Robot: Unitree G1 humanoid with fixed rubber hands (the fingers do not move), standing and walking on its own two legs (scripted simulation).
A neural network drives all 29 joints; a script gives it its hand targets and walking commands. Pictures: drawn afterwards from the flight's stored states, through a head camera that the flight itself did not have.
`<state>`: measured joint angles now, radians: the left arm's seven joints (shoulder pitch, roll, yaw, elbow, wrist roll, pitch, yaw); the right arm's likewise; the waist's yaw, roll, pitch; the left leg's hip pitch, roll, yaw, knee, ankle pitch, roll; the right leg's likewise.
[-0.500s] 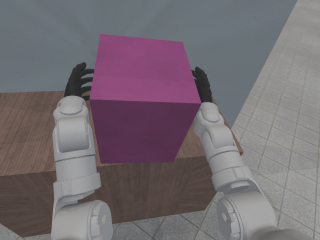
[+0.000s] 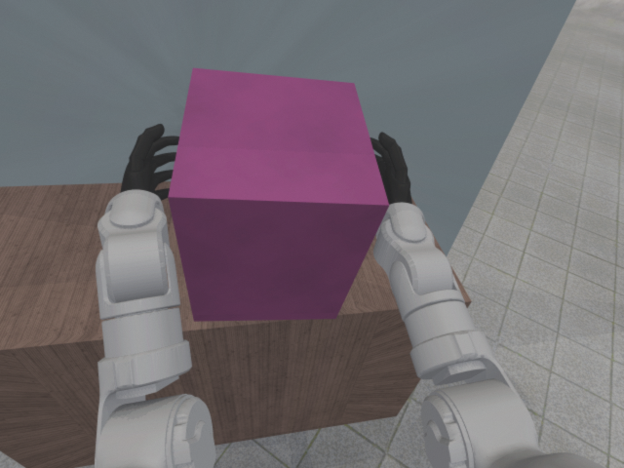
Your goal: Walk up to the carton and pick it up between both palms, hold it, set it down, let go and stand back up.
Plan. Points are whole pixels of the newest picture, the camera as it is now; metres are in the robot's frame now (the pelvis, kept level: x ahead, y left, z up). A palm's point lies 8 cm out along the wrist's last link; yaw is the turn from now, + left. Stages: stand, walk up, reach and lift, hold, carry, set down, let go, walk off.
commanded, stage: hold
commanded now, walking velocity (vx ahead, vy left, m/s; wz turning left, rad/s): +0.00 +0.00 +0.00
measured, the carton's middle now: (271, 206) +0.40 +0.01 +0.15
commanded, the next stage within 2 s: set down in 0.66 s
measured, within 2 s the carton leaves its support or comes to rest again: neither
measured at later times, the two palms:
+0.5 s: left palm (141, 195) +0.36 +0.15 +0.20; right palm (390, 200) +0.36 -0.14 +0.18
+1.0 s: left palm (146, 189) +0.37 +0.15 +0.19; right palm (386, 191) +0.38 -0.14 +0.18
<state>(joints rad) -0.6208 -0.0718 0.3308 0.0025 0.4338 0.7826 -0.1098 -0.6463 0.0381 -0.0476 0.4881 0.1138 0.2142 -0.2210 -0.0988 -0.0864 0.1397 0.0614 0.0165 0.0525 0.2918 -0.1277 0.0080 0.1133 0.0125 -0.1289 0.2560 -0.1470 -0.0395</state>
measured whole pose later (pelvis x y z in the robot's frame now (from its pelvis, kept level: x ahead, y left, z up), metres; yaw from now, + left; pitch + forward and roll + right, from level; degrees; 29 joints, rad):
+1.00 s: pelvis +0.01 +0.00 +0.00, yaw +0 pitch -11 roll +0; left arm -0.65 -0.10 0.35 0.16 0.46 0.54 -0.11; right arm -0.66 0.08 -0.20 0.58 -0.04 -0.01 -0.15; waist -0.05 -0.07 0.13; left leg 0.04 0.01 0.05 0.27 -0.12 0.01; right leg 0.07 0.01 -0.14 0.27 -0.16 -0.04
